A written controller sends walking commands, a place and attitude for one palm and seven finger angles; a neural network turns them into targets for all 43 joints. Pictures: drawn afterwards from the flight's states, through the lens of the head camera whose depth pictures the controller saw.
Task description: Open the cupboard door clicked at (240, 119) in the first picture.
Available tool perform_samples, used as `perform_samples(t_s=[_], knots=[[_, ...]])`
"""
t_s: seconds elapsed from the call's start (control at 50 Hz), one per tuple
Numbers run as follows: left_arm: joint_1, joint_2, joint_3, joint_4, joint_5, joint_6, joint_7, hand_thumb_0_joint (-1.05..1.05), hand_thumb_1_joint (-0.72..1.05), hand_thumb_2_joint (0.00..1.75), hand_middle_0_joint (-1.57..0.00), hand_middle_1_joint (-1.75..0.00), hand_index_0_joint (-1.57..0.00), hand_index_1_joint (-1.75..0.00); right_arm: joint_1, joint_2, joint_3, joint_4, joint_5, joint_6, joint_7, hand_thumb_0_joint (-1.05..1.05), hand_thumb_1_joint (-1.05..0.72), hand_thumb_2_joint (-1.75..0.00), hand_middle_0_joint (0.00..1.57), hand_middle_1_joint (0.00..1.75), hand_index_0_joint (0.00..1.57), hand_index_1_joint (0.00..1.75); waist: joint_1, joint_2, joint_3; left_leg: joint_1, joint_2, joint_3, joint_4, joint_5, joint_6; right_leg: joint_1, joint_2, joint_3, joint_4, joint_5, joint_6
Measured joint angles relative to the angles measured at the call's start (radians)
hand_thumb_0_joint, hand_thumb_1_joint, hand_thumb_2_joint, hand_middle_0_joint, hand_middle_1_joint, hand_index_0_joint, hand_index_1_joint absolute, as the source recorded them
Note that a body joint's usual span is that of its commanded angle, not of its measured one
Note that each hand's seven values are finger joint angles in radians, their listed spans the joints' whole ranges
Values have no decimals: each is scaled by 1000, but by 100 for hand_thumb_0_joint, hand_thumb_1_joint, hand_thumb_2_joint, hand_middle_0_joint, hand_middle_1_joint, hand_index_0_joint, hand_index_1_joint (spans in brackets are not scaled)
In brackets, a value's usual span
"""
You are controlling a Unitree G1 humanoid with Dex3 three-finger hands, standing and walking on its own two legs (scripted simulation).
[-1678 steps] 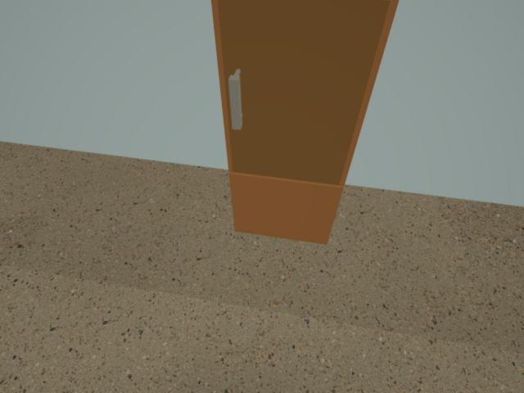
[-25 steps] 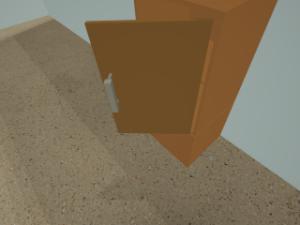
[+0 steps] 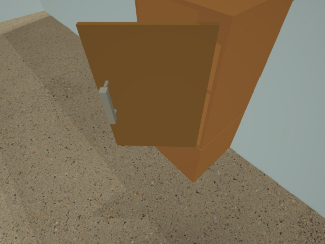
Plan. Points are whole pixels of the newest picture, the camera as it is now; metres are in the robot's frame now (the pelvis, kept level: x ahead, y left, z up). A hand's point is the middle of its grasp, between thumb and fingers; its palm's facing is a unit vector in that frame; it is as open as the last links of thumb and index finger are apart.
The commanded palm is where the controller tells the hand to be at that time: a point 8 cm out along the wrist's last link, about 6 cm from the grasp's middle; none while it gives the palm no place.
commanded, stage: raise the hand with hooked fingers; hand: left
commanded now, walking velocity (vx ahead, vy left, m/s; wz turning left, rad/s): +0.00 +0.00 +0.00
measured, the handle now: (109, 102) +0.58 +0.23 -0.02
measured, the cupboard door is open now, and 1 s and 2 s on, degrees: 45 45 45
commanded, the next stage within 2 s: none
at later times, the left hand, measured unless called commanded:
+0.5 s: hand (89, 241) +0.14 +0.19 -0.07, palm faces +0.02 -1.00 +0.02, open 8.6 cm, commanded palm +0.12 +0.25 -0.06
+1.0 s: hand (68, 220) +0.18 +0.25 -0.04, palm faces +0.02 -1.00 -0.07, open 11.6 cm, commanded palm +0.15 +0.30 -0.03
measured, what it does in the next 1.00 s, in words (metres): lowers itself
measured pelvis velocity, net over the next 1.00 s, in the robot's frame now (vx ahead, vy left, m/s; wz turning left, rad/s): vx -0.05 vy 0.01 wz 0.06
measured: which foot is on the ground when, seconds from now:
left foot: down 0.00-1.00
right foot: down 0.00-1.00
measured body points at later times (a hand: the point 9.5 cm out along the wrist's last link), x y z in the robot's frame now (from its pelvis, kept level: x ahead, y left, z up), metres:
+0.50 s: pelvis -0.04 -0.01 -0.09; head +0.01 +0.00 +0.35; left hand +0.14 +0.25 -0.07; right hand +0.23 -0.25 -0.10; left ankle -0.04 +0.12 -0.74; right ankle +0.02 -0.11 -0.74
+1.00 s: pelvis -0.05 +0.01 -0.08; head +0.02 +0.02 +0.36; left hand +0.17 +0.30 -0.03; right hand +0.11 -0.23 -0.17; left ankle -0.04 +0.12 -0.74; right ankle +0.02 -0.11 -0.74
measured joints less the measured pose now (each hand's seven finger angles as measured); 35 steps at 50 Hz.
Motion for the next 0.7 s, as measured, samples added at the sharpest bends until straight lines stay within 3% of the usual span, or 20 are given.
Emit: perform_samples(t_s=[0.1,0.12,0.14,0.18,0.22,0.26,0.36,0.4,0.44,0.48,0.54,0.6,0.7], knots=[[6,-2,0,2,1,-5,7,0,92,90,-20,-30,-20,-30,-12,-3,-2,-5,3,4,2,0,-91,-89,20,30,20,29,3,3,-1,-15,14,-7,23,-7,-8,2,11,-10,-5,1,-5],[53,-6,23,-145,-40,45,4,1,92,90,-20,-30,-20,-30,0,-7,0,-46,16,-5,0,0,-91,-89,20,30,20,29,3,3,2,-25,17,-9,39,-16,-8,-6,13,-13,3,-1,-6],[112,-9,44,-323,-66,48,7,1,92,90,-20,-30,-20,-30,21,-9,-1,-92,23,-45,-14,1,-91,-89,20,30,20,29,9,-3,0,-29,14,-9,42,-19,-7,-14,10,-13,16,-6,-7],[189,-16,52,-601,-118,-3,33,2,90,90,-21,-31,-20,-31,47,-24,-9,-166,40,-132,-36,1,-91,-89,20,30,20,29,6,-1,-22,-51,7,-26,60,-22,-7,-28,-1,-28,35,-18,-7],[181,-25,75,-747,-159,-85,20,2,88,89,-21,-32,-20,-32,35,-46,-22,-236,39,-191,-39,1,-91,-89,20,30,20,29,-9,5,-44,-107,-2,-50,110,-32,-5,-68,-15,-51,73,-34,-4],[135,-25,117,-797,-192,-208,-34,1,86,88,-21,-33,-20,-34,-1,-66,-37,-306,32,-228,-30,1,-91,-89,20,30,20,29,-15,-1,-77,-199,-6,-58,188,-55,-4,-155,-24,-56,146,-57,-5],[71,7,176,-803,-252,-552,-278,1,77,84,-21,-39,-20,-39,-104,-113,-76,-490,22,-288,20,1,-91,-89,20,30,20,29,0,-40,-150,-470,-1,-45,457,-158,-9,-436,-32,-36,413,-148,-15],[75,23,180,-803,-269,-620,-387,0,73,82,-21,-42,-21,-42,-136,-133,-87,-553,28,-293,31,1,-91,-89,20,30,20,29,13,-53,-167,-566,0,-46,566,-200,-13,-534,-33,-31,518,-186,-18],[92,33,182,-815,-294,-604,-458,0,68,80,-22,-44,-21,-45,-157,-147,-93,-606,39,-284,27,1,-91,-89,19,30,20,29,25,-64,-177,-640,0,-49,654,-241,-6,-607,-36,-30,599,-200,-18],[114,35,190,-839,-315,-548,-483,1,63,79,-22,-47,-22,-48,-165,-152,-92,-645,45,-271,17,1,-91,-89,19,30,20,29,37,-65,-179,-694,3,-60,723,-266,-11,-653,-36,-38,659,-240,-20],[157,36,207,-918,-314,-478,-451,1,56,76,-23,-52,-22,-52,-164,-136,-78,-668,46,-256,2,1,-91,-89,19,30,19,29,51,-55,-169,-737,11,-83,786,-292,-13,-678,-31,-60,697,-260,-23],[172,51,211,-1010,-298,-450,-416,1,49,73,-23,-56,-23,-57,-148,-105,-46,-655,37,-242,-7,1,-91,-89,19,30,20,29,58,-39,-158,-761,17,-108,817,-300,-12,-684,-27,-84,703,-262,-24],[95,90,216,-1045,-296,-404,-428,1,37,68,-24,-64,-23,-64,-110,-51,15,-594,37,-222,-14,1,-90,-89,20,30,20,30,48,-6,-147,-791,17,-129,823,-287,-7,-693,-26,-105,682,-240,-21]])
